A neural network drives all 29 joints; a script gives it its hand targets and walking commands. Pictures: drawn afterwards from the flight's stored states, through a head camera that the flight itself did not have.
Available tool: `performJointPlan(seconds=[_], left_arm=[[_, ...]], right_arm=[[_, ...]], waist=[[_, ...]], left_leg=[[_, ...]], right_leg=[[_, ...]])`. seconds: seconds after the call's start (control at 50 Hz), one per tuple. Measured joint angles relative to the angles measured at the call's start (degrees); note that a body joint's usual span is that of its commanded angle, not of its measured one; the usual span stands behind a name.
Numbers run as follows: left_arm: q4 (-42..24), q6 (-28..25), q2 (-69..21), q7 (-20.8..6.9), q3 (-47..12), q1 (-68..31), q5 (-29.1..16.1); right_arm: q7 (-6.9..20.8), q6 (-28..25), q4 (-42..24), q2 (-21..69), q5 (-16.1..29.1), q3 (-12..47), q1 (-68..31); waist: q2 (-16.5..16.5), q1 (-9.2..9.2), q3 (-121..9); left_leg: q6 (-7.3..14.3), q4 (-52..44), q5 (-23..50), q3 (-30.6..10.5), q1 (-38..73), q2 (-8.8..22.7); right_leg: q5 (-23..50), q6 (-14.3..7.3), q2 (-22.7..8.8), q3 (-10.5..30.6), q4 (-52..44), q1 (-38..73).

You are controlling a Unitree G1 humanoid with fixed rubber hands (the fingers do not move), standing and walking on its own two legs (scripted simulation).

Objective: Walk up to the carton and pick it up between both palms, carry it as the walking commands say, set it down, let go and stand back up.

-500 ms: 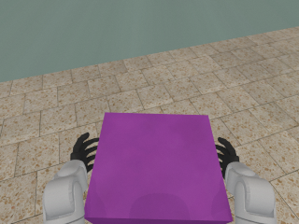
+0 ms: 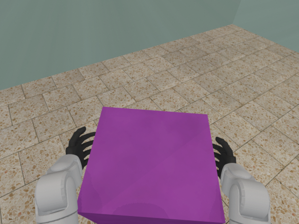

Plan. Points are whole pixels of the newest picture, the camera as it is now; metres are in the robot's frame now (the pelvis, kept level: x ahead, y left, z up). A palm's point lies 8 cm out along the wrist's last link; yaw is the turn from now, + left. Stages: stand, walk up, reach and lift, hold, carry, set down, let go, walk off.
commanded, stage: carry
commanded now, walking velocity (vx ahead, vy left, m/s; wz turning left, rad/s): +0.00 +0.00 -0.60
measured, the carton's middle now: (150, 172) +0.27 +0.01 +0.01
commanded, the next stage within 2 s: none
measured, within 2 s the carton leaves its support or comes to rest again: neither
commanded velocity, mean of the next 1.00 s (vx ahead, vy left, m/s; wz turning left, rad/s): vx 0.00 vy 0.00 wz -0.60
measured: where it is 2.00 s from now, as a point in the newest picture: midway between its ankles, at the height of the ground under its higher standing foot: outside the picture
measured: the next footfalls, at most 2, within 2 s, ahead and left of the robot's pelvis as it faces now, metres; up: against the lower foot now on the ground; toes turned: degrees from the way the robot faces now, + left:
right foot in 0.08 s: +0.02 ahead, -0.15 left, +0.00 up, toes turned -9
left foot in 0.44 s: +0.01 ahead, +0.08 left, +0.00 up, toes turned -8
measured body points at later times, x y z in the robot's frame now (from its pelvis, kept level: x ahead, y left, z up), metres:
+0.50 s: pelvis -0.07 -0.01 -0.01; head -0.05 +0.01 +0.44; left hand +0.24 +0.10 +0.06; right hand +0.14 -0.25 +0.06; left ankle -0.03 +0.08 -0.73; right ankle -0.03 -0.13 -0.71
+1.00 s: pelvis -0.14 -0.03 -0.01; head -0.12 -0.05 +0.44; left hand +0.18 -0.05 +0.06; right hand -0.05 -0.34 +0.04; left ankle -0.06 +0.09 -0.68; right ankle -0.17 -0.14 -0.73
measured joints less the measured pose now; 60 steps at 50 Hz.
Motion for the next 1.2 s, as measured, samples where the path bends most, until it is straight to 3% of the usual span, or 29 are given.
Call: performJointPlan(seconds=[0.08, 0.1, 0.16, 0.22, 0.32, 0.42, 0.44, 0.46, 0.52, 0.56, 0.6, 0.66, 0.74, 0.8, 0.84, 0.9, 1.0, 1.1, 1.16, 1.2], left_arm=[[0.8, -0.4, -0.7, -0.3, -0.1, -0.8, 0.8], [1.6, -1.2, -1.7, -0.3, -0.2, -0.8, 1.4], [2.4, -1.9, -4.1, 0.1, -0.7, 0.3, 3.3], [0.3, -1.6, -3.7, 0.5, -1.5, 2.2, 3.7], [-2.7, -1.7, -3.7, 0.5, -0.9, 3.4, 3.1], [-3.4, -1.7, -3.7, 0.5, -0.4, 3.5, 2.9], [-3.5, -1.6, -3.6, 0.5, -0.2, 3.4, 2.8], [-3.4, -1.5, -3.2, 0.5, 0.2, 3.3, 2.6], [-2.8, -0.9, -2.2, 0.4, 0.8, 3.6, 1.9], [-2.2, -0.3, -1.8, 0.2, 0.9, 3.4, 1.5], [-1.8, -0.1, -1.5, 0.2, 0.6, 3.0, 1.0], [-1.4, -0.2, -1.0, 0.2, 0.3, 1.9, 0.6], [-0.6, -0.4, -0.6, 0.0, 0.2, 0.1, 0.6], [0.0, -0.5, -1.0, -0.2, 0.2, -0.5, 1.0], [1.3, -1.8, -2.7, -0.2, -0.1, -0.4, 2.1], [2.2, -2.2, -4.0, 0.6, -1.4, 0.9, 3.7], [-1.5, -1.6, -3.7, 0.9, -1.4, 3.0, 3.9], [-3.6, -1.6, -3.7, 1.0, -1.0, 3.4, 3.5], [-3.8, -1.6, -3.7, 1.0, -0.4, 2.9, 3.2], [-3.5, -1.5, -3.1, 0.9, 0.5, 2.7, 2.7]], right_arm=[[0.0, 0.7, -0.3, -0.5, 0.0, -0.5, -0.8], [0.2, 0.6, 0.1, -1.5, 0.3, -0.7, -0.9], [0.7, 1.5, 1.8, -4.1, 1.6, -1.1, -1.4], [0.7, 1.5, 2.4, -4.4, 2.6, -0.8, -1.7], [0.6, 0.4, 1.5, -3.5, 3.2, -0.5, -1.7], [0.7, -0.1, 1.5, -3.0, 3.0, -0.4, -1.8], [0.8, -0.2, 1.7, -2.9, 2.9, -0.3, -1.8], [0.8, -0.7, 2.2, -2.3, 2.6, -0.3, -1.9], [0.8, -1.3, 3.3, -0.3, 1.6, -0.4, -1.1], [0.8, -1.4, 2.9, 0.5, 1.0, -0.5, 0.1], [0.7, -1.1, 1.8, 0.6, 0.6, -0.4, 0.9], [0.6, -0.7, 0.5, 0.3, 0.2, -0.2, 0.7], [0.1, 0.0, 0.1, 0.1, -0.1, -0.4, -0.6], [0.1, 0.4, -0.1, -0.1, -0.2, -0.7, -1.0], [0.4, 0.5, 0.5, -1.9, 0.2, -0.9, -1.2], [0.7, 1.5, 2.3, -4.4, 1.5, -1.0, -1.7], [0.5, 1.1, 2.6, -4.2, 3.0, -0.4, -2.3], [0.4, 0.3, 1.7, -3.6, 3.4, -0.3, -2.4], [0.5, -0.1, 1.9, -3.2, 3.1, -0.4, -2.7], [0.7, -1.0, 2.8, -1.9, 2.4, -0.4, -2.7]], waist=[[1.0, -0.76, -0.1], [1.8, -0.94, 0.1], [1.4, -2.27, 1.4], [0.6, -3.45, 2.0], [-0.7, -3.42, 1.4], [-2.4, -1.78, -0.4], [-2.7, -1.45, -0.8], [-3.9, -1.24, -0.8], [-3.3, 0.08, -1.0], [-2.9, 0.78, -1.0], [-2.3, 1.20, -0.8], [-1.0, 0.85, -0.3], [0.4, -0.21, 0.2], [0.9, -0.69, -0.1], [2.5, -1.01, -0.2], [2.0, -2.42, 1.2], [0.3, -3.73, 2.0], [-1.3, -2.80, 0.6], [-2.4, -1.70, -0.2], [-4.0, -1.19, -0.2]], left_leg=[[-2.1, 5.5, -2.0, 1.9, -2.4, 3.6], [-3.7, 8.4, -5.9, 0.3, -4.0, 3.8], [-6.8, 19.3, -16.2, -5.8, -8.5, -0.1], [-7.3, 25.6, -14.2, -8.5, -11.5, -2.6], [-6.6, 22.4, -11.9, -10.0, -11.4, -5.9], [-4.6, 8.1, -9.6, -9.8, -4.5, -9.2], [-3.9, 2.6, -7.1, -9.3, -1.9, -9.6], [-1.8, -0.1, -2.6, -8.3, -0.7, -10.2], [1.7, 0.1, -1.2, -6.3, -0.2, -8.1], [1.8, -1.2, -0.9, -5.2, 0.7, -6.8], [1.4, -2.4, -0.2, -4.1, 1.5, -5.5], [0.9, -2.4, 0.3, -2.6, 1.3, -3.2], [-0.2, 0.0, -0.3, -0.4, 0.1, 0.1], [-1.8, 3.7, -1.7, 1.3, -1.4, 2.7], [-4.2, 9.3, -7.7, -1.1, -4.3, 3.9], [-6.9, 20.4, -16.7, -6.9, -8.8, 0.1], [-7.3, 25.6, -12.7, -9.9, -12.4, -3.7], [-5.9, 16.3, -11.4, -10.6, -9.3, -7.4], [-5.0, 4.2, -8.4, -9.7, -3.2, -9.4], [-0.9, -0.1, -1.0, -8.1, -1.2, -9.9]], right_leg=[[9.0, -1.3, 1.3, -1.0, -16.5, 8.1], [9.7, -2.2, 2.0, -0.7, -15.7, 7.1], [8.5, -3.8, 2.3, 0.9, -13.6, 5.2], [9.8, -4.3, 2.8, 2.6, -14.4, 4.1], [12.4, -4.6, 3.7, 5.0, -15.3, 1.6], [14.8, -3.6, 4.3, 7.5, -16.3, -0.4], [15.0, -3.3, 4.5, 8.1, -15.9, -0.9], [14.7, -3.1, 4.2, 9.0, -14.8, -1.4], [2.6, -2.1, 4.4, 5.8, 0.7, -6.5], [2.8, -1.4, 3.0, 3.8, 9.6, -8.6], [4.2, -0.5, 1.4, 2.9, 12.1, -8.6], [2.7, 0.4, 0.0, 1.8, 8.4, -6.1], [0.6, 0.0, 0.1, 0.2, -1.2, -0.2], [6.6, -1.0, 1.0, -0.9, -14.8, 6.9], [10.3, -2.4, 2.5, -0.5, -16.0, 6.5], [9.0, -3.7, 2.5, 1.3, -14.1, 4.8], [11.7, -4.2, 3.2, 4.2, -15.3, 2.4], [14.0, -3.9, 3.7, 6.6, -16.2, -0.3], [15.2, -3.0, 4.3, 8.4, -16.2, -1.5], [12.0, -2.5, 4.5, 9.5, -13.0, -2.7]])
